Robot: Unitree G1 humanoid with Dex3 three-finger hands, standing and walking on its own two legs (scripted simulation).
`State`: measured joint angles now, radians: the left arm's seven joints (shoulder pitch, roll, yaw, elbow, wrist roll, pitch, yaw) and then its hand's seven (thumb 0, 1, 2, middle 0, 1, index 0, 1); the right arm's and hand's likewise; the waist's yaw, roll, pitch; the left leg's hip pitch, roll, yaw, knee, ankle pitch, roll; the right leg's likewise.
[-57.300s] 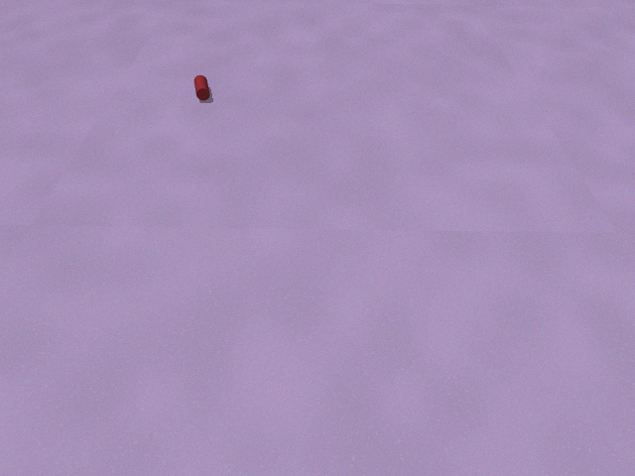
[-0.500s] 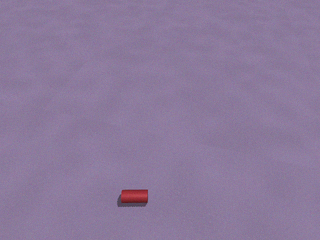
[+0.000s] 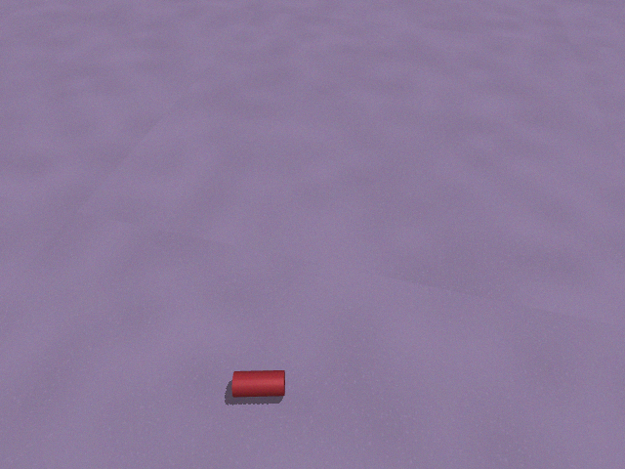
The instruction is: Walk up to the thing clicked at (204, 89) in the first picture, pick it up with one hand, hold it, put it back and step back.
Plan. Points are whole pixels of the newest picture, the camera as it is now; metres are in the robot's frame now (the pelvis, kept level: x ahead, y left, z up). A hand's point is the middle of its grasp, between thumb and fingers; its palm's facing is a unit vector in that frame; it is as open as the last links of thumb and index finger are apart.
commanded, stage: stand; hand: left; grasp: from above
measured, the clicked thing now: (259, 383) +0.48 +0.17 -0.74
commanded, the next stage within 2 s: step back in 1.12 s
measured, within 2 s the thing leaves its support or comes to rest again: neither
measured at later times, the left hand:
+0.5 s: hand out of the picture +0.06 +0.24 -0.16, palm faces +0.01 -0.94 -0.34, open 7.4 cm
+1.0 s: hand out of the picture +0.07 +0.23 -0.16, palm faces +0.00 -0.94 -0.34, open 7.4 cm
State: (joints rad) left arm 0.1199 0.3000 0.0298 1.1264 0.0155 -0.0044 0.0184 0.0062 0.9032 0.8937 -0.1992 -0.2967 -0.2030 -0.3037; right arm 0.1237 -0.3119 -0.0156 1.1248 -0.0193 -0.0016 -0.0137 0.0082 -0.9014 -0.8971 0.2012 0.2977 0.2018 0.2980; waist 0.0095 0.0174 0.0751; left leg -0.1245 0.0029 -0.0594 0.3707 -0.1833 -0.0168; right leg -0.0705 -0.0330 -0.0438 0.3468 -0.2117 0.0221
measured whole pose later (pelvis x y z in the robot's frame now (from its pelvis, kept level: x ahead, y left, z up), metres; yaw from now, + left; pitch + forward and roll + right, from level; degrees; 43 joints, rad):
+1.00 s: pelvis +0.00 -0.02 +0.00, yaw +0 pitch -3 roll +0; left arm 0.12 0.33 0.02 1.13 0.01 -0.01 0.00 0.01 0.90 0.89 -0.20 -0.30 -0.20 -0.30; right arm 0.13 -0.33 -0.01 1.14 -0.02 0.00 0.00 0.01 -0.90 -0.90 0.20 0.30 0.20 0.30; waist 0.00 0.01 0.07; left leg -0.12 0.02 -0.07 0.33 -0.16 -0.04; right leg -0.08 -0.01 -0.05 0.33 -0.21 0.00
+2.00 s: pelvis -0.13 +0.05 -0.01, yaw -4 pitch -3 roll +2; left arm 0.17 0.36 0.08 0.86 0.03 0.04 0.01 0.01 0.90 0.89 -0.20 -0.30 -0.21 -0.30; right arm 0.11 -0.36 -0.04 0.90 0.00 0.05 0.00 0.01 -0.90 -0.90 0.20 0.30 0.20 0.30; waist 0.02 0.00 0.17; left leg -0.42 -0.13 -0.08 1.04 -0.50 0.01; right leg -0.26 0.02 0.05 0.59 -0.27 -0.05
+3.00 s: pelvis -0.44 +0.05 -0.03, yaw -2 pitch -4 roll +3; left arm 0.08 0.41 0.08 0.73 0.02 0.07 0.02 0.01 0.90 0.89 -0.20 -0.30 -0.20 -0.30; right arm 0.18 -0.34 -0.04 0.87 -0.03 0.02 -0.02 0.01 -0.90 -0.90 0.20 0.30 0.20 0.30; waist 0.02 -0.09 0.22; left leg -0.23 -0.08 0.01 0.65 -0.35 0.03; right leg -0.44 -0.04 0.03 0.75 -0.29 -0.02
